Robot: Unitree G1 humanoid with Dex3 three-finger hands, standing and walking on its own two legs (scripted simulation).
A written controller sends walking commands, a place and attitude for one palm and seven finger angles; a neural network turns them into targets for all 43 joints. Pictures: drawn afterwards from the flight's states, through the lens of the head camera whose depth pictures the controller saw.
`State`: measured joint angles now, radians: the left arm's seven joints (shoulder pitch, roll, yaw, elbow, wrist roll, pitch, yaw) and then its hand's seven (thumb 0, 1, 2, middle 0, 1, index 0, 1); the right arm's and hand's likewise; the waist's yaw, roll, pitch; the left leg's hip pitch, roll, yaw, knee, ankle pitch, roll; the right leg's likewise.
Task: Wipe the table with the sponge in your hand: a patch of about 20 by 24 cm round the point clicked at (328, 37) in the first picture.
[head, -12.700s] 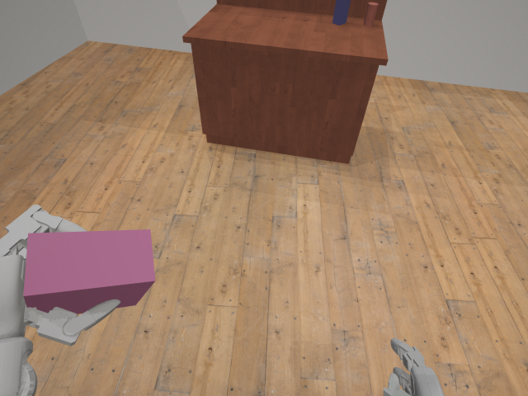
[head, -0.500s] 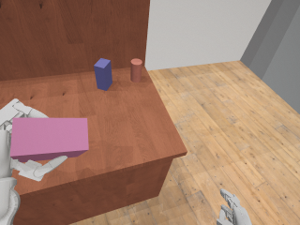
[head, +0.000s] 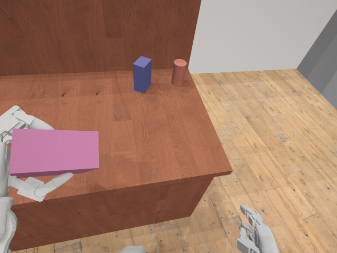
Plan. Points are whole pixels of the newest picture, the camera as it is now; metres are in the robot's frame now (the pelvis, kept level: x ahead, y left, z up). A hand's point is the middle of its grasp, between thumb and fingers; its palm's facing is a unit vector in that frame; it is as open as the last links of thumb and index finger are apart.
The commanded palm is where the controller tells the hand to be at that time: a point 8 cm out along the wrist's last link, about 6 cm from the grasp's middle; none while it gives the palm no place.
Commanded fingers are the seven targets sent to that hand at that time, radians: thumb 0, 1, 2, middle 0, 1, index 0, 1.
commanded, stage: come to a stop and stand still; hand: left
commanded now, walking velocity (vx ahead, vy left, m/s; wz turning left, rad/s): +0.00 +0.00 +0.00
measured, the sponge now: (66, 155) +0.24 +0.22 +0.15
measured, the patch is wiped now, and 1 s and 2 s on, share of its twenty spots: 0.00 0.00 0.00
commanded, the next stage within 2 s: look again from close up in 0.88 s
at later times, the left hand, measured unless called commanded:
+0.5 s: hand (78, 128) +0.29 +0.21 +0.17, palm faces +0.30 -0.86 -0.41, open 10.4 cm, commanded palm +0.22 +0.25 +0.18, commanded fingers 0.00 0.10 1.30 -1.20 -1.60 -1.20 -1.60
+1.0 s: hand (82, 131) +0.28 +0.20 +0.16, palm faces +0.34 -0.86 -0.38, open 10.4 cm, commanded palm +0.23 +0.24 +0.18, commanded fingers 0.00 0.10 1.30 -1.20 -1.60 -1.20 -1.60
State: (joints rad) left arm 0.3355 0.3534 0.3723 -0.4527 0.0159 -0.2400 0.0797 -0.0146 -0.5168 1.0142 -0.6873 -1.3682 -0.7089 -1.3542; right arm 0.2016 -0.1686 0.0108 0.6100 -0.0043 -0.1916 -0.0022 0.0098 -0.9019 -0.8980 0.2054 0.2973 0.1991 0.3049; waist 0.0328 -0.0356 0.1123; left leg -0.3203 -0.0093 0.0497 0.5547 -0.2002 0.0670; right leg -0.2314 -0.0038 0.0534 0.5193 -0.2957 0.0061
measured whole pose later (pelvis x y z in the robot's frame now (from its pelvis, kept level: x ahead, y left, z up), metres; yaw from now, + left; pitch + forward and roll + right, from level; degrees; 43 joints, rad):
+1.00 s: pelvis +0.07 -0.04 +0.01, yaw -1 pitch +0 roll -1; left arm 0.45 0.36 0.33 -0.45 -0.04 -0.17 0.09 -0.02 -0.52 1.02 -0.69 -1.37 -0.71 -1.35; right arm 0.19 -0.19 0.01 0.58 0.01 -0.12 -0.05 0.01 -0.90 -0.90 0.20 0.30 0.20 0.30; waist 0.01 -0.01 0.03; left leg -0.23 0.03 0.06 0.43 -0.20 0.02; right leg -0.14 0.03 0.06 0.37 -0.23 0.01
